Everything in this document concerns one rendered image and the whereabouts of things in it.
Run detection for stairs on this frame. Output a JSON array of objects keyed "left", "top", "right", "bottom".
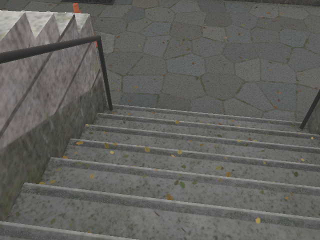
[{"left": 0, "top": 103, "right": 320, "bottom": 240}]

